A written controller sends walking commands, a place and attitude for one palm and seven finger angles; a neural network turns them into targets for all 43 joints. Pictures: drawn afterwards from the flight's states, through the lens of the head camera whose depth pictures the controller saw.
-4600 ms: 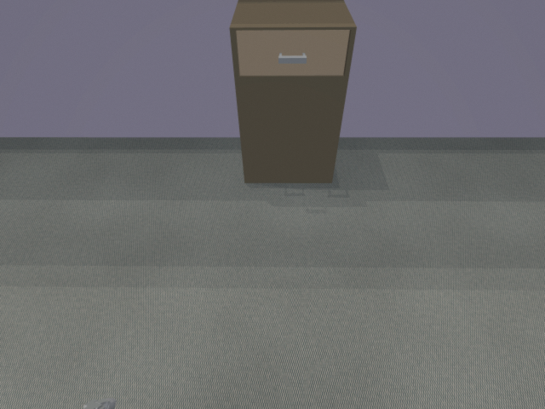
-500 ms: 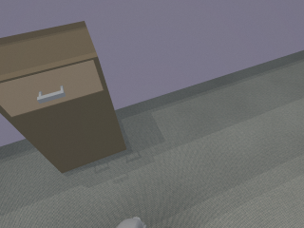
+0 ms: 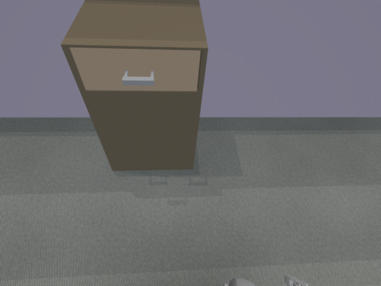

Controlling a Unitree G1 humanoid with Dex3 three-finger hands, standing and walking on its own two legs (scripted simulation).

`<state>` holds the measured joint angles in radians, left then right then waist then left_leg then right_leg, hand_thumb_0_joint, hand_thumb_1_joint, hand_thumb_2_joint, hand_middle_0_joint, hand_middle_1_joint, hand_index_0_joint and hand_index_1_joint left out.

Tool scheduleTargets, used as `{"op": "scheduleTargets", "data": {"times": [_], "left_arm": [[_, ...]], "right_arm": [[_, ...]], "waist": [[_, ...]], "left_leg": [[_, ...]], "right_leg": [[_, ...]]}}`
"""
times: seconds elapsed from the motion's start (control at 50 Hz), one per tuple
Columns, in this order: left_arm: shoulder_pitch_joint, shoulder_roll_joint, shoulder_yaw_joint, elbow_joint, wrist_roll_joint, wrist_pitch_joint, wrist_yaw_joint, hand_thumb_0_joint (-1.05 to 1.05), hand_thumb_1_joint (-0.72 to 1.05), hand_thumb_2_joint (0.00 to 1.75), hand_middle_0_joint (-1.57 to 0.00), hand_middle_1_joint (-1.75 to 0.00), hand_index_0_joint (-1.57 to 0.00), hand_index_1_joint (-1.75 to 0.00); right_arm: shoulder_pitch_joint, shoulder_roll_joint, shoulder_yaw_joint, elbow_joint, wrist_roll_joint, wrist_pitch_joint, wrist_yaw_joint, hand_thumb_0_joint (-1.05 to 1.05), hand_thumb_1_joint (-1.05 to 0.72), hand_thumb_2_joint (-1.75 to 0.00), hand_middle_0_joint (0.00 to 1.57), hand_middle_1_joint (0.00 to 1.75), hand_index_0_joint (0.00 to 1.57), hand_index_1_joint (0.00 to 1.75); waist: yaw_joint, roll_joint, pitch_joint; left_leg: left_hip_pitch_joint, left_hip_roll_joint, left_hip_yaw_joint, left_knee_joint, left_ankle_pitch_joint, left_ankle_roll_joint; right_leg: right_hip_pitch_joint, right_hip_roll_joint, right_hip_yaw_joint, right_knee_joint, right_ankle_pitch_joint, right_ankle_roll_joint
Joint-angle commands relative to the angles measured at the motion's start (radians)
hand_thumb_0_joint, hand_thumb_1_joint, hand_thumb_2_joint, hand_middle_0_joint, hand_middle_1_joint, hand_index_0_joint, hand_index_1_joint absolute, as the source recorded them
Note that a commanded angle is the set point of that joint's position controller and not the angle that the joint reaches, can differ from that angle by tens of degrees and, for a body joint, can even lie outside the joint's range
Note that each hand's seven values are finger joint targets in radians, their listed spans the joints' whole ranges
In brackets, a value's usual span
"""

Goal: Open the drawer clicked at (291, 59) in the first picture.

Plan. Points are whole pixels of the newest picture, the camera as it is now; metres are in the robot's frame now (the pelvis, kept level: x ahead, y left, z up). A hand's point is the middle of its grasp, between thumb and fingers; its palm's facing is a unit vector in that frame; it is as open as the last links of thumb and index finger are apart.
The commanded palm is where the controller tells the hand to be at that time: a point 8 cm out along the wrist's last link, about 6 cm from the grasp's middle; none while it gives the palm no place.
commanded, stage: turn to face it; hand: left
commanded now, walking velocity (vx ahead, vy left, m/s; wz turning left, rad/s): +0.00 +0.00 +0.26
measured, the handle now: (139, 77) +0.77 +0.25 -0.06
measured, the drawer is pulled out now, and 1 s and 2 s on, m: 0.00 0.00 0.00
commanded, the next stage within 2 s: take the last steps up to it in 0.10 s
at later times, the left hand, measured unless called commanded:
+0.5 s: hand out of the picture -0.01 +0.14 -0.15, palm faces +0.21 -0.95 -0.21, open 7.3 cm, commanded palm none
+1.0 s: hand (102, 272) +0.16 +0.22 -0.17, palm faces +0.15 -0.97 -0.17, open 7.4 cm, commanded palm none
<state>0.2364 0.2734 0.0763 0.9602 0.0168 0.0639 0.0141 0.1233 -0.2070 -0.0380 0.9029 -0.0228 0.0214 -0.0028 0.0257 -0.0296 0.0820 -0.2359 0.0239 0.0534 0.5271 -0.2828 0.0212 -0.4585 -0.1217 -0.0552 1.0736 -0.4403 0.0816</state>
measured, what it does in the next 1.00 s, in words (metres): walks ahead: right foot, then left foot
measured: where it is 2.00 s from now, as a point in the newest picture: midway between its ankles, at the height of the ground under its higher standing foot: (188, 274)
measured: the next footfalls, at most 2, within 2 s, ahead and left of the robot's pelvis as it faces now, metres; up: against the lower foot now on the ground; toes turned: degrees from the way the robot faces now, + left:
right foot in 0.20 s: +0.06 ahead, -0.13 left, +0.00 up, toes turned -2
left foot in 0.66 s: +0.08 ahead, +0.13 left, +0.00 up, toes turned +17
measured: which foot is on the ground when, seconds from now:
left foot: down 0.00-0.22, up 0.24-0.64, down 0.66-1.00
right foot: up 0.00-0.18, down 0.20-0.66, up 0.68-1.00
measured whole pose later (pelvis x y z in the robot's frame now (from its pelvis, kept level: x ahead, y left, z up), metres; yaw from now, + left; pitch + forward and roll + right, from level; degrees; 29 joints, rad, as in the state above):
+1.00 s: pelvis +0.14 +0.03 +0.01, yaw +7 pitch -1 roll +1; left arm 0.22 0.19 0.07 1.06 0.03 0.00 -0.02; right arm 0.44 -0.09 -0.02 1.13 -0.03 -0.07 -0.03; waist -0.02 -0.04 0.02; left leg 0.02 0.02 0.17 0.29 -0.29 0.01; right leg -0.58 -0.13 -0.07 0.94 -0.18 0.02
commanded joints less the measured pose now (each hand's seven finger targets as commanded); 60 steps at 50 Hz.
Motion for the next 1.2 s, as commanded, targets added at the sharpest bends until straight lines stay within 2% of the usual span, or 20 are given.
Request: {"op": "scheduleTargets", "data": {"times": [0.0, 0.14, 0.16, 0.2, 0.22, 0.26, 0.34, 0.52, 0.6, 0.62, 0.64, 0.66, 0.72, 0.8, 1.04, 1.1, 1.12, 1.14, 1.16, 1.18], "left_arm": [[-0.011, 0.034, -0.002, -0.079, -0.003, -0.021, -0.002, 0.00, 0.90, 0.90, -0.20, -0.30, -0.20, -0.30], [0.072, 0.023, -0.006, -0.058, -0.008, -0.050, 0.007, 0.00, 0.90, 0.90, -0.20, -0.30, -0.20, -0.30], [0.102, 0.050, -0.003, -0.050, -0.002, -0.062, 0.011, 0.00, 0.90, 0.90, -0.20, -0.30, -0.20, -0.30], [0.121, 0.182, 0.011, -0.056, 0.011, -0.078, 0.017, 0.00, 0.90, 0.90, -0.20, -0.30, -0.20, -0.30], [0.104, 0.162, 0.002, -0.058, 0.008, -0.076, 0.014, 0.00, 0.90, 0.90, -0.20, -0.30, -0.20, -0.30], [0.044, 0.102, 0.002, -0.058, 0.004, -0.082, 0.013, 0.00, 0.90, 0.90, -0.20, -0.30, -0.20, -0.30], [0.096, 0.034, -0.017, -0.022, 0.005, -0.112, 0.007, 0.00, 0.90, 0.90, -0.20, -0.30, -0.20, -0.30], [0.207, 0.048, -0.009, 0.088, 0.019, -0.119, -0.001, 0.00, 0.90, 0.90, -0.20, -0.30, -0.20, -0.30], [0.167, 0.032, -0.009, 0.113, 0.006, -0.106, -0.006, 0.00, 0.90, 0.90, -0.20, -0.30, -0.20, -0.30], [0.162, -0.001, -0.018, 0.110, 0.002, -0.103, -0.010, 0.00, 0.90, 0.90, -0.20, -0.30, -0.20, -0.30], [0.146, -0.059, -0.029, 0.090, -0.004, -0.101, -0.018, 0.00, 0.90, 0.90, -0.20, -0.30, -0.20, -0.30], [0.095, -0.065, -0.032, 0.052, 0.004, -0.102, -0.018, 0.00, 0.90, 0.90, -0.20, -0.30, -0.20, -0.30], [0.058, -0.054, -0.019, 0.080, 0.016, -0.092, -0.026, 0.00, 0.90, 0.90, -0.20, -0.30, -0.20, -0.30], [0.113, -0.083, -0.021, 0.112, 0.012, -0.084, -0.036, 0.00, 0.90, 0.90, -0.20, -0.30, -0.20, -0.30], [-0.147, -0.082, -0.020, 0.006, 0.001, -0.088, -0.039, 0.00, 0.90, 0.90, -0.20, -0.30, -0.20, -0.30], [0.040, -0.048, -0.008, 0.061, 0.005, -0.105, -0.033, 0.00, 0.90, 0.90, -0.20, -0.30, -0.20, -0.30], [0.169, 0.004, 0.007, 0.106, 0.009, -0.117, -0.027, 0.00, 0.90, 0.90, -0.20, -0.30, -0.20, -0.30], [0.275, 0.101, 0.035, 0.130, 0.016, -0.129, -0.014, 0.00, 0.90, 0.90, -0.20, -0.30, -0.20, -0.30], [0.323, 0.161, 0.036, 0.138, -0.006, -0.127, -0.012, 0.00, 0.90, 0.90, -0.20, -0.30, -0.20, -0.30], [0.223, 0.122, 0.027, 0.114, -0.012, -0.117, -0.003, 0.00, 0.90, 0.90, -0.20, -0.30, -0.20, -0.30]], "right_arm": [[0.045, -0.198, -0.051, -0.034, 0.002, -0.009, -0.012, 0.00, -0.90, -0.90, 0.20, 0.30, 0.20, 0.30], [0.018, -0.187, -0.053, -0.025, 0.003, 0.001, -0.007, 0.00, -0.90, -0.90, 0.20, 0.30, 0.20, 0.30], [0.025, -0.160, -0.049, -0.023, 0.011, -0.001, -0.003, 0.00, -0.90, -0.90, 0.20, 0.30, 0.20, 0.30], [0.037, -0.077, -0.034, -0.048, 0.017, 0.008, -0.001, 0.00, -0.90, -0.90, 0.20, 0.30, 0.20, 0.30], [0.045, -0.095, -0.042, -0.037, 0.011, 0.017, 0.002, 0.00, -0.90, -0.90, 0.20, 0.30, 0.20, 0.30], [0.055, -0.112, -0.049, 0.005, -0.005, 0.024, 0.011, 0.00, -0.90, -0.90, 0.20, 0.30, 0.20, 0.30], [0.096, -0.078, -0.043, 0.053, -0.009, 0.000, 0.027, 0.00, -0.90, -0.90, 0.20, 0.30, 0.20, 0.30], [0.030, -0.016, -0.028, 0.058, -0.001, -0.026, 0.032, 0.00, -0.90, -0.90, 0.20, 0.30, 0.20, 0.30], [0.187, -0.013, -0.022, 0.116, 0.000, -0.052, 0.020, 0.00, -0.90, -0.90, 0.20, 0.30, 0.20, 0.30], [0.275, -0.057, -0.029, 0.149, 0.001, -0.061, 0.010, 0.00, -0.90, -0.90, 0.20, 0.30, 0.20, 0.30], [0.376, -0.144, -0.051, 0.174, -0.008, -0.068, -0.001, 0.00, -0.90, -0.90, 0.20, 0.30, 0.20, 0.30], [0.441, -0.199, -0.063, 0.180, -0.009, -0.063, -0.010, 0.00, -0.90, -0.90, 0.20, 0.30, 0.20, 0.30], [0.295, -0.094, -0.030, 0.156, -0.004, -0.070, -0.023, 0.00, -0.90, -0.90, 0.20, 0.30, 0.20, 0.30], [0.288, -0.051, -0.016, 0.156, 0.004, -0.100, -0.029, 0.00, -0.90, -0.90, 0.20, 0.30, 0.20, 0.30], [0.390, -0.056, -0.026, 0.216, -0.011, -0.091, -0.032, 0.00, -0.90, -0.90, 0.20, 0.30, 0.20, 0.30], [0.363, -0.073, -0.029, 0.219, -0.003, -0.085, -0.031, 0.00, -0.90, -0.90, 0.20, 0.30, 0.20, 0.30], [0.353, -0.060, -0.029, 0.216, 0.006, -0.087, -0.025, 0.00, -0.90, -0.90, 0.20, 0.30, 0.20, 0.30], [0.407, -0.002, -0.020, 0.203, 0.018, -0.089, -0.016, 0.00, -0.90, -0.90, 0.20, 0.30, 0.20, 0.30], [0.399, 0.003, -0.013, 0.180, 0.025, -0.080, -0.022, 0.00, -0.90, -0.90, 0.20, 0.30, 0.20, 0.30], [0.372, -0.006, -0.021, 0.177, 0.025, -0.069, -0.024, 0.00, -0.90, -0.90, 0.20, 0.30, 0.20, 0.30]], "waist": [[-0.039, 0.181, -0.092], [0.004, 0.154, -0.105], [0.018, 0.066, -0.121], [0.026, -0.279, -0.127], [0.019, -0.179, -0.115], [-0.004, -0.214, -0.009], [-0.006, -0.117, -0.020], [0.030, -0.127, 0.024], [-0.046, -0.059, -0.019], [-0.083, 0.075, -0.055], [-0.124, 0.326, -0.064], [-0.139, 0.348, -0.033], [-0.076, 0.209, 0.095], [-0.026, 0.114, 0.046], [-0.074, 0.164, 0.091], [0.016, 0.122, -0.023], [0.075, 0.051, -0.100], [0.098, -0.175, -0.241], [0.084, -0.219, -0.320], [0.055, -0.120, -0.234]], "left_leg": [[0.071, 0.220, -0.193, -0.193, 0.430, 0.139], [-0.027, 0.186, -0.237, -0.088, 0.349, 0.102], [-0.078, 0.127, -0.199, -0.006, 0.243, 0.051], [-0.244, -0.042, -0.074, 0.351, -0.307, -0.043], [-0.224, -0.020, -0.118, 0.459, -0.294, -0.035], [-0.313, 0.014, -0.115, 0.589, -0.153, -0.036], [-0.329, 0.047, -0.061, 0.557, -0.003, -0.050], [-0.229, 0.062, 0.041, 0.200, -0.090, -0.035], [0.118, 0.015, 0.110, -0.053, 0.015, -0.025], [0.263, 0.065, 0.033, -0.114, -0.039, -0.019], [0.334, 0.279, -0.282, -0.259, -0.238, 0.049], [0.310, 0.411, -0.480, -0.386, -0.341, 0.123], [0.095, 0.347, -0.316, -0.414, -0.248, 0.111], [0.122, 0.272, -0.115, -0.388, 0.128, 0.107], [0.201, 0.278, -0.004, -0.277, 0.479, 0.118], [0.162, 0.237, 0.046, -0.037, 0.655, 0.075], [0.045, 0.192, 0.075, 0.140, 0.556, 0.044], [-0.173, 0.068, 0.136, 0.454, 0.127, -0.001], [-0.246, -0.008, 0.038, 0.712, -0.332, -0.009], [-0.250, 0.041, -0.040, 0.785, -0.284, 0.011]], "right_leg": [[-0.004, 0.024, 0.006, -0.095, 0.021, 0.004], [0.260, 0.072, -0.022, -0.538, 0.189, -0.014], [0.350, 0.033, 0.015, -0.674, 0.286, -0.020], [0.363, -0.332, 0.380, -0.811, 0.461, -0.189], [0.281, -0.313, 0.337, -0.845, 0.248, -0.222], [0.229, -0.234, 0.321, -0.926, -0.055, -0.178], [0.334, -0.158, 0.139, -0.891, 0.090, -0.155], [0.322, -0.195, 0.125, -0.930, 0.003, -0.226], [0.143, -0.114, 0.023, -0.789, -0.056, -0.178], [0.050, -0.068, -0.020, -0.649, -0.052, -0.146], [-0.105, 0.037, -0.112, -0.376, -0.063, -0.095], [-0.211, 0.075, -0.085, -0.169, -0.127, -0.092], [-0.210, -0.011, 0.020, 0.026, 0.049, -0.102], [-0.163, -0.015, 0.015, 0.023, 0.209, -0.071], [-0.092, 0.030, -0.064, -0.398, 0.224, -0.100], [0.214, 0.103, -0.117, -0.527, 0.288, -0.128], [0.433, 0.067, -0.063, -0.548, 0.351, -0.146], [0.667, -0.185, 0.258, -0.600, 0.462, -0.234], [0.678, -0.328, 0.466, -0.718, 0.621, -0.314], [0.549, -0.304, 0.396, -0.765, 0.481, -0.330]]}}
